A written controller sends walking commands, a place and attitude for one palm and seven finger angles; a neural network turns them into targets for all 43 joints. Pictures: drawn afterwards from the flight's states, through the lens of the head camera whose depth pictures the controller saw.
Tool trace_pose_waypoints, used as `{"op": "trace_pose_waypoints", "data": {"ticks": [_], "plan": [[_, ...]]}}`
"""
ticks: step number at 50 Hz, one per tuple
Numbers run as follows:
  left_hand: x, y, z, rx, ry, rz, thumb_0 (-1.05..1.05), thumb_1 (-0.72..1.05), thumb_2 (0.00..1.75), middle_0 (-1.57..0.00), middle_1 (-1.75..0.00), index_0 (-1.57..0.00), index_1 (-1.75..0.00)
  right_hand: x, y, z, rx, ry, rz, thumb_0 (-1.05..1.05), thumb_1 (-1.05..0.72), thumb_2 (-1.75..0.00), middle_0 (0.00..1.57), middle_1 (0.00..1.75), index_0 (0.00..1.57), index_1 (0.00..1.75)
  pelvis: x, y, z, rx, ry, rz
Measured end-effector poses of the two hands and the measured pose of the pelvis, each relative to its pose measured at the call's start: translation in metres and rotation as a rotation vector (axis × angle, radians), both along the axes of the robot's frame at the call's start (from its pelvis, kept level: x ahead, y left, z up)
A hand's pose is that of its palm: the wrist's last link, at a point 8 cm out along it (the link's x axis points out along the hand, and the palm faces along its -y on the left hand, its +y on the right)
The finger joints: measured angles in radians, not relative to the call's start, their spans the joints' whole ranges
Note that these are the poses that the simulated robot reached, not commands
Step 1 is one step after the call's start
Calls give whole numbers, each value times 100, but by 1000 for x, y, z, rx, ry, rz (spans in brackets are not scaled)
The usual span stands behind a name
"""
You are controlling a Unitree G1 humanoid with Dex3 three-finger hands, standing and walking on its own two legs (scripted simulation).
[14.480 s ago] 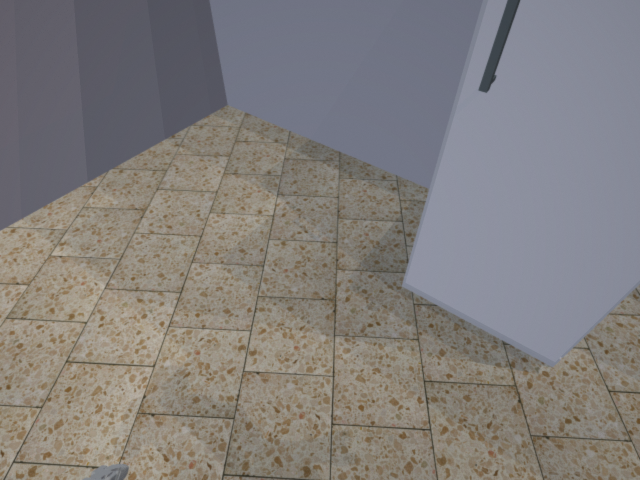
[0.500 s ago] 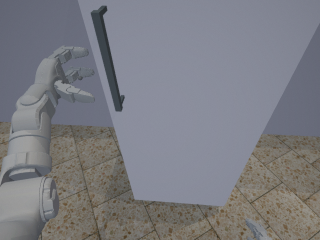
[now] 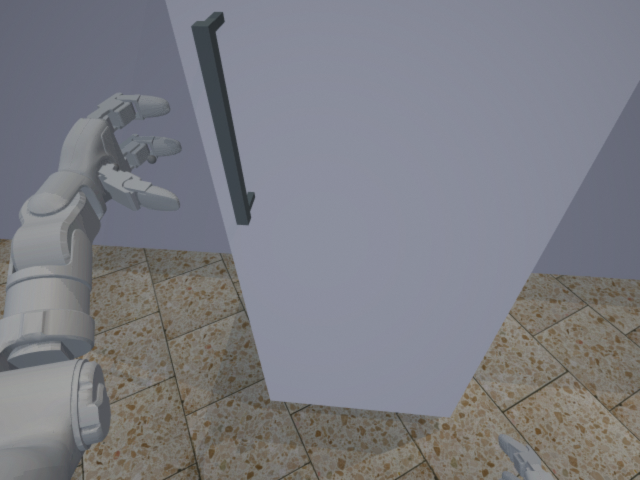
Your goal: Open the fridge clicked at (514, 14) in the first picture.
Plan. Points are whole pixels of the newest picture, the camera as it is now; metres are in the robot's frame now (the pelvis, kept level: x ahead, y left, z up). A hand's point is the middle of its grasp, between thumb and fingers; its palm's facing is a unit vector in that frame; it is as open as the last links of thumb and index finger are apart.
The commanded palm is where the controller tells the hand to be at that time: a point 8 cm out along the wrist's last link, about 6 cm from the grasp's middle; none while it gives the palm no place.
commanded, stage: move the hooked fingers beside the handle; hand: left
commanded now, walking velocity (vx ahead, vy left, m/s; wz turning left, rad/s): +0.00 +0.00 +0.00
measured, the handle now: (231, 133) +0.47 +0.14 +0.23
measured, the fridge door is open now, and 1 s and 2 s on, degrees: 0 0 0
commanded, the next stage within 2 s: feel for the door with the fingertips in 0.30 s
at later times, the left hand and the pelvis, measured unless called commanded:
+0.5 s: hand (161, 157) +0.39 +0.20 +0.24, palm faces +0.00 -1.00 -0.05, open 14.0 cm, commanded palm +0.37 +0.24 +0.23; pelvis -0.01 +0.00 +0.00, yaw +0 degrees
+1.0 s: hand (193, 153) +0.41 +0.17 +0.24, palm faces +0.01 -1.00 -0.01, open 14.0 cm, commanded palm +0.39 +0.22 +0.23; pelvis -0.01 -0.01 +0.00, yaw +0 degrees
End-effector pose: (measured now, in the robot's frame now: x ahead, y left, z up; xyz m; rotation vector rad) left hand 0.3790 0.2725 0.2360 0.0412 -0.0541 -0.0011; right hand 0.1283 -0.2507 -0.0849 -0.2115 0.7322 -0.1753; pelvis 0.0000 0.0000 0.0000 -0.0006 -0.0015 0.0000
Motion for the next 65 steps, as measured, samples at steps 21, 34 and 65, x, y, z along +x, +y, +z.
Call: {"op": "trace_pose_waypoints", "data": {"ticks": [21,34,65], "plan": [[-4,-11,4,-10,-5,14,-1,-50,30,-30,-120,-30,-120,5,11,0,30,-16,20,1,-90,-89,20,30,20,30,-4,-2,0,4,-9,-2],[-5,-55,3,-33,-12,-62,-1,-50,30,-30,-120,-30,-120,-1,6,-3,30,-9,16,1,-91,-90,20,30,20,30,-9,-2,0,6,-15,-1],[30,-47,0,-36,17,-25,-1,-50,30,-34,-124,-32,-121,-38,-12,-12,4,95,-64,1,-91,-89,20,30,20,30,-3,-5,1,4,15,-15]]}}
